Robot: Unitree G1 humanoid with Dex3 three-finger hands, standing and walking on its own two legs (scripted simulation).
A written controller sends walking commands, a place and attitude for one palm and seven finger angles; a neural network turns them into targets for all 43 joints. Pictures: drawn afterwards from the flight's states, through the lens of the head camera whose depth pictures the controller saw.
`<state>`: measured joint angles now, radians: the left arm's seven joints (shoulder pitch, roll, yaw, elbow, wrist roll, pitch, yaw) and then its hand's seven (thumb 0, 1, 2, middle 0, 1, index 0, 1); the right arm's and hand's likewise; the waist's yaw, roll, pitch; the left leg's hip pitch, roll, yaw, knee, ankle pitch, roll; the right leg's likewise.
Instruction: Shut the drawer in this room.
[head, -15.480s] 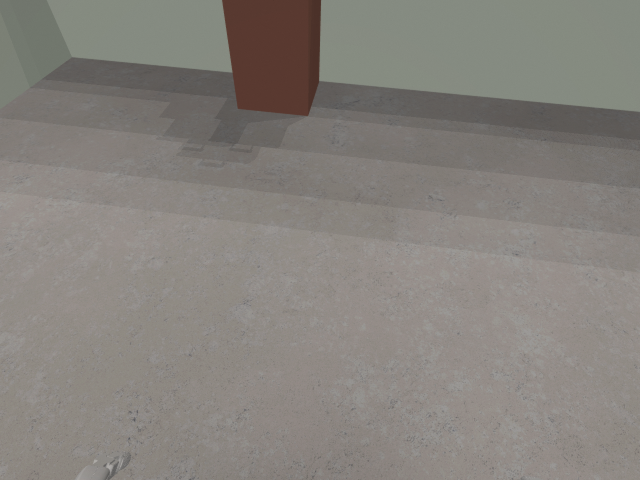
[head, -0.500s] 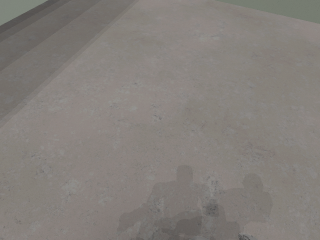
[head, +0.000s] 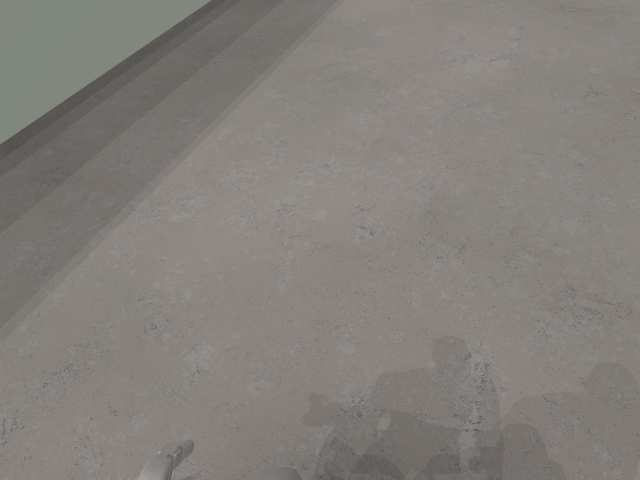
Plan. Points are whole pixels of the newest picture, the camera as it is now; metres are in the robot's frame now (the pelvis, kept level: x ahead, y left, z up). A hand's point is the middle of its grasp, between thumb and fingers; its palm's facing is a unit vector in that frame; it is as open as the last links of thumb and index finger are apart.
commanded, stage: turn or walk to find it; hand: left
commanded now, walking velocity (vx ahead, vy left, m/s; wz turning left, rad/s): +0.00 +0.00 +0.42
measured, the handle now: out of the picture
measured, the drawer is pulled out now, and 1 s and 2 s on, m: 0.24 0.24 0.24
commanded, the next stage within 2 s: none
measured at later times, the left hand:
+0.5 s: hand out of the picture -0.07 +0.25 -0.19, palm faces +0.30 -0.92 -0.25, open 7.4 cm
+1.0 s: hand out of the picture -0.02 +0.21 -0.14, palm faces +0.41 -0.87 -0.28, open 7.4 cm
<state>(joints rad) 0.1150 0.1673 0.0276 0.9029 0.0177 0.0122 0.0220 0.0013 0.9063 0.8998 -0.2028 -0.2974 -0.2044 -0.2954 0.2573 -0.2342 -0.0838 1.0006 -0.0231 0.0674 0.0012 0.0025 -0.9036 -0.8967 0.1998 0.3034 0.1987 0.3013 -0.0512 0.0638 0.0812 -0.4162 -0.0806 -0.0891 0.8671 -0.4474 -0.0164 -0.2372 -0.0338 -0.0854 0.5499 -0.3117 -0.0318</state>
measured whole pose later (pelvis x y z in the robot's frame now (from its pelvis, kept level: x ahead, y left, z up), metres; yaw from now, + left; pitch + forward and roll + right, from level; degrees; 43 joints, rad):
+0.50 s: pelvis -0.03 +0.03 -0.01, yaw +14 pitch -1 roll +0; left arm 0.26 0.26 0.07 1.00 0.02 0.07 0.03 0.00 0.91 0.90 -0.20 -0.30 -0.20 -0.30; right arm 0.10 -0.22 -0.05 0.95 -0.02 0.02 0.01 0.00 -0.91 -0.90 0.20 0.30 0.20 0.30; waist 0.04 -0.05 0.10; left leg -0.25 0.00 0.07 0.60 -0.33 0.03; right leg -0.34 -0.14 -0.15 0.88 -0.52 0.05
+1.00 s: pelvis -0.04 -0.01 +0.00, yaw +26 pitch -1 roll +1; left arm 0.14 0.17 0.03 0.91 0.02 0.01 0.02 0.00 0.91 0.90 -0.20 -0.30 -0.20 -0.30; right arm 0.24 -0.23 -0.08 0.99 -0.02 0.06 0.00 0.00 -0.90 -0.90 0.20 0.30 0.20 0.30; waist -0.04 0.06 0.08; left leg -0.40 -0.07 -0.09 0.78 -0.42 -0.01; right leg -0.25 -0.04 -0.08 0.57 -0.29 -0.02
